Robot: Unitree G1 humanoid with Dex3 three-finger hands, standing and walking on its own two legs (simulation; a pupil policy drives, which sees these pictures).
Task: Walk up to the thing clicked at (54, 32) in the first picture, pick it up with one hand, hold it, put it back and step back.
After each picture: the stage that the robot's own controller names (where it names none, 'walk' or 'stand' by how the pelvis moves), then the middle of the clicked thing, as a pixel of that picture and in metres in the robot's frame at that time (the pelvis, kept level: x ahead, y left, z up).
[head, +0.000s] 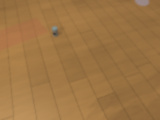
stand; (55, 31) +1.54 +0.37 -0.72
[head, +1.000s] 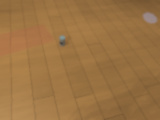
walk; (62, 41) +1.43 +0.19 -0.70
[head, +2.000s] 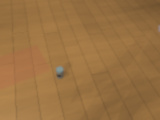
walk; (59, 72) +0.88 +0.18 -0.71
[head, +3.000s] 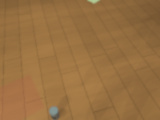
walk; (54, 113) +0.50 +0.23 -0.69
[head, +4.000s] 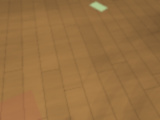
stand; out of the picture +0.33 +0.18 -0.71
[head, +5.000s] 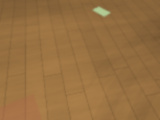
stand; out of the picture +0.32 +0.18 -0.72
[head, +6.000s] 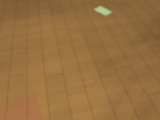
stand; out of the picture +0.32 +0.19 -0.73
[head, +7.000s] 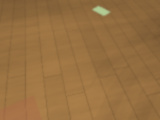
stand; out of the picture +0.31 +0.20 -0.73
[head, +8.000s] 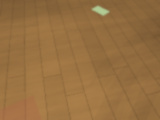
stand; out of the picture +0.31 +0.20 -0.73
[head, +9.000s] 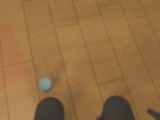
go down; (46, 85) +0.38 +0.17 -0.45
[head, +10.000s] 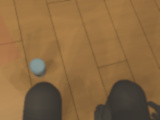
go down; (38, 68) +0.42 +0.18 -0.33
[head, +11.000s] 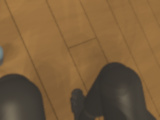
close in; out of the picture +0.41 +0.22 -0.24
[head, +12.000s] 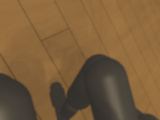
close; out of the picture +0.41 +0.24 -0.23
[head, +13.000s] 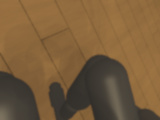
lift; out of the picture +0.40 +0.23 -0.23
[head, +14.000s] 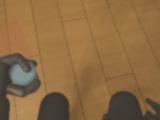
lift; (26, 78) +0.33 +0.19 -0.04
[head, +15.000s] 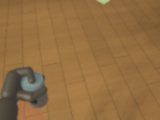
hold; (35, 90) +0.32 +0.17 +0.01
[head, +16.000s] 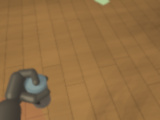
hold; (38, 91) +0.32 +0.17 +0.00
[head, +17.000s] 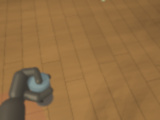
crouch; (41, 90) +0.32 +0.16 -0.01
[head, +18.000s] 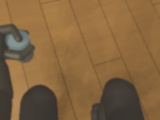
crouch; (21, 47) +0.45 +0.18 -0.10
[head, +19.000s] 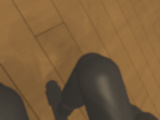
lower; out of the picture +0.44 +0.25 -0.24
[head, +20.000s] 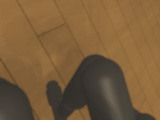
lower; out of the picture +0.43 +0.26 -0.24
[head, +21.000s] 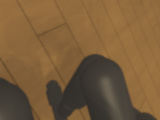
lower; out of the picture +0.43 +0.26 -0.24
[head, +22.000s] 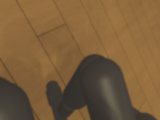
lower; out of the picture +0.43 +0.26 -0.24
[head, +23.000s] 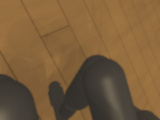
draw back; out of the picture +0.42 +0.24 -0.24
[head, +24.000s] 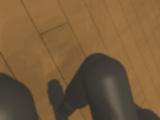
withdraw; out of the picture +0.42 +0.23 -0.23
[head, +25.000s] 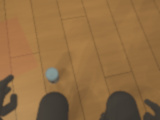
walk; (52, 76) +0.42 +0.16 -0.42
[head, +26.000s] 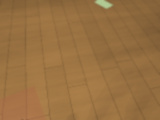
stand; out of the picture +0.35 +0.15 -0.66
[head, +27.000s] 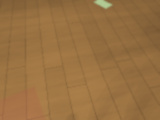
stand; out of the picture +0.35 +0.16 -0.67
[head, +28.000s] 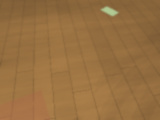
stand; out of the picture +0.36 +0.16 -0.71
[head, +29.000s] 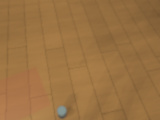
walk; (62, 112) +0.40 +0.12 -0.70
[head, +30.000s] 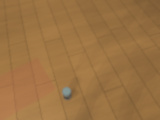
walk; (67, 93) +0.55 +0.14 -0.69
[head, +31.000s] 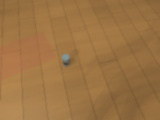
walk; (66, 60) +0.85 +0.18 -0.69
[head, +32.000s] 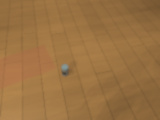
stand; (65, 70) +0.94 +0.18 -0.72
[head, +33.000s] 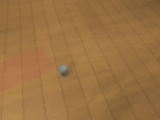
stand; (63, 71) +0.93 +0.20 -0.73
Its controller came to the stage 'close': yes
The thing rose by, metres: 0.72
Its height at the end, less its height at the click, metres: +0.00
